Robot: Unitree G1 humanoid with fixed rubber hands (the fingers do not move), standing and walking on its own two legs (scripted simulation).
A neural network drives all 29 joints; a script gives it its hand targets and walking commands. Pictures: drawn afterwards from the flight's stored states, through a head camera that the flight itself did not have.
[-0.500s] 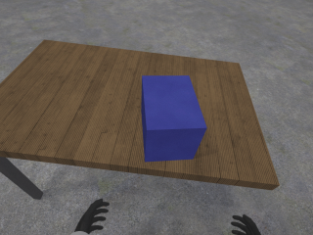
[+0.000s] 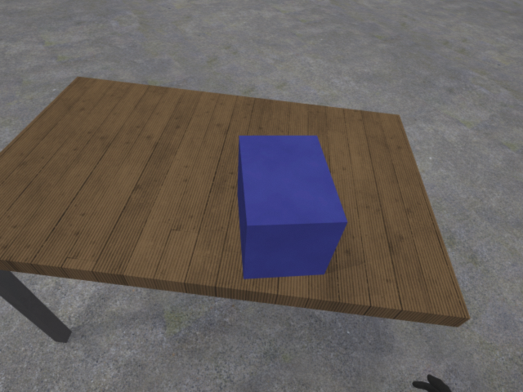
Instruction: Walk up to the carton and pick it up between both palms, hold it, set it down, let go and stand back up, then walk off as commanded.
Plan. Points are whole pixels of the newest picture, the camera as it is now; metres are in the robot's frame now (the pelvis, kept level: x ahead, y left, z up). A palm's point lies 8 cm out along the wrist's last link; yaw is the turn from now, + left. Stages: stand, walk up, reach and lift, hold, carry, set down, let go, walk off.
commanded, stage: stand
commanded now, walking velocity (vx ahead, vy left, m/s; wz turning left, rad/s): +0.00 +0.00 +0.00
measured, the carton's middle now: (281, 204) +0.51 +0.04 -0.04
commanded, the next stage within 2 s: walk off in 1.84 s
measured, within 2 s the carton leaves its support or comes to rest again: neither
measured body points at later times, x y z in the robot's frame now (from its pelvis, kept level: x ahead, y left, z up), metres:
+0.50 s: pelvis +0.00 +0.00 +0.00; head +0.01 +0.01 +0.45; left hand +0.03 +0.26 -0.15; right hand +0.16 -0.26 -0.11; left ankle +0.00 +0.13 -0.74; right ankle -0.01 -0.10 -0.74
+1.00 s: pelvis +0.00 +0.00 +0.00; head -0.01 +0.00 +0.45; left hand +0.02 +0.26 -0.15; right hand +0.13 -0.27 -0.12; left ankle +0.00 +0.13 -0.74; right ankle -0.01 -0.10 -0.74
